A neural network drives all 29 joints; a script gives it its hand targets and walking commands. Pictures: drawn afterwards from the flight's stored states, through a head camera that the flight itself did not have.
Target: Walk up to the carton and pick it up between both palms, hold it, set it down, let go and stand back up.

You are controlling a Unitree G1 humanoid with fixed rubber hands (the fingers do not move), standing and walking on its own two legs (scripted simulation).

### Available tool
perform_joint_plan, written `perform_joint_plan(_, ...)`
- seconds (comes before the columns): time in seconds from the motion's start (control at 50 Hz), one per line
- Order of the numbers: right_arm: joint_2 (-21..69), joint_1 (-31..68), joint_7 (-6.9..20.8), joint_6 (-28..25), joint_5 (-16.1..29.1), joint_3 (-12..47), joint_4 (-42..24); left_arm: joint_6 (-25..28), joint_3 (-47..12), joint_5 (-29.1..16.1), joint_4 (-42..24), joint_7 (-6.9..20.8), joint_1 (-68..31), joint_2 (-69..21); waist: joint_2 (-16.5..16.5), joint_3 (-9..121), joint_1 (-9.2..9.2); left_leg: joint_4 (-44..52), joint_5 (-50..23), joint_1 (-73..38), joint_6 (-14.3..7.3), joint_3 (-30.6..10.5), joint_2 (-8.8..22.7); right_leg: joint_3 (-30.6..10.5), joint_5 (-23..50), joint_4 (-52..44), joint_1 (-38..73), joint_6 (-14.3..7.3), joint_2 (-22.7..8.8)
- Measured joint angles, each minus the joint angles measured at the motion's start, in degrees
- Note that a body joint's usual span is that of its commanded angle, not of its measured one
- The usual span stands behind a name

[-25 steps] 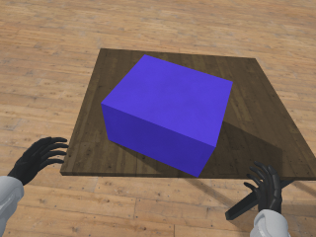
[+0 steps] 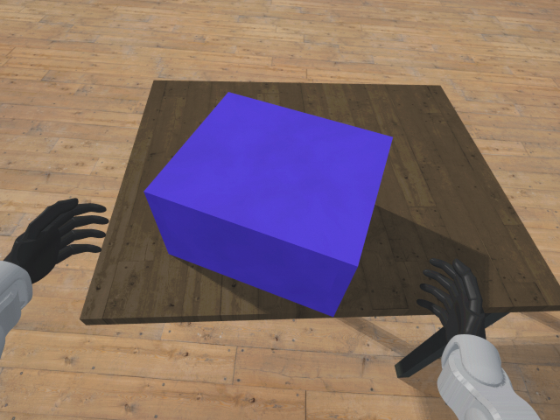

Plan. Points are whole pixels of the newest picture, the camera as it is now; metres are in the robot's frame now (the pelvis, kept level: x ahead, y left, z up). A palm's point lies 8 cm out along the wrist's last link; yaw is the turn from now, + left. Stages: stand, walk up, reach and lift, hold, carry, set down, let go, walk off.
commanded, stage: reach and lift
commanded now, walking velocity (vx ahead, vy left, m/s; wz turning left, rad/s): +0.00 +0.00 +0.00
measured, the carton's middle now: (277, 197) +0.47 +0.03 +0.01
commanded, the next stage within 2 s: none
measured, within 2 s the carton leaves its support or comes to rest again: neither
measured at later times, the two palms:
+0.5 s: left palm (64, 184) +0.38 +0.31 +0.12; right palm (470, 275) +0.27 -0.21 +0.10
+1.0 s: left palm (81, 132) +0.44 +0.29 +0.16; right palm (476, 234) +0.31 -0.22 +0.12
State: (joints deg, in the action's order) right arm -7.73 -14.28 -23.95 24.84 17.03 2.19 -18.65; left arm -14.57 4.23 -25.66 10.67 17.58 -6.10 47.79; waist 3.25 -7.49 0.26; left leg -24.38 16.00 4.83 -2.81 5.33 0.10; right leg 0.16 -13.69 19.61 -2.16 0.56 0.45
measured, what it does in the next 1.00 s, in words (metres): shifts its weight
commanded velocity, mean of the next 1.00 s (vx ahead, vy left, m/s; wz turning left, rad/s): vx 0.00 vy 0.00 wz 0.00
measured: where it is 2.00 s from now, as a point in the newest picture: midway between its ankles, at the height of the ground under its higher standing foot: outside the picture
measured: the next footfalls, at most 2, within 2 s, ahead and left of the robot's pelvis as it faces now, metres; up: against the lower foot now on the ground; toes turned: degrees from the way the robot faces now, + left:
none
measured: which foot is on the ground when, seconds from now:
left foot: down 0.00-1.00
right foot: down 0.00-1.00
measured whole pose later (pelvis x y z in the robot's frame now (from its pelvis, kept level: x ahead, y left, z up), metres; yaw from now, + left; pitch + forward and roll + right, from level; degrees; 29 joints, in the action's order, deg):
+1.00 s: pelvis -0.01 +0.05 +0.00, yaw +1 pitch +1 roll -5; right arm -17.1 26.5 -12.8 16.7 21.9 -2.7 22.8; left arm -13.6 -5.6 -22.5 46.4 15.0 -46.5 41.0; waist 0.6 -2.0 -10.7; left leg -25.0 15.1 11.7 -6.4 4.9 -1.3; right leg 0.3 -7.8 16.2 -7.1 -1.5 -0.5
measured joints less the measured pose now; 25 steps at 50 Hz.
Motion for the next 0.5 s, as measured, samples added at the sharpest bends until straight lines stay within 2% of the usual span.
perform_joint_plan(0.26,-4.2,4.6,0.8,-3.5,3.6,0.1,2.7,-3.6,2.9,3.5,0.6,0.9,-5.2,-2.6,-0.1,1.1,-1.85,2.4,0.6,-1.5,0.0,0.5,0.2,-0.7,1.0,-3.4,1.6,0.2,0.3)
perform_joint_plan(0.5,-7.0,12.6,3.0,-2.6,6.6,-2.0,8.1,-6.4,1.8,4.7,4.7,-0.3,-13.5,-4.1,-0.3,1.9,-4.11,2.7,0.4,-0.8,-1.1,1.2,0.3,-1.6,3.5,-5.0,1.2,-0.5,0.5)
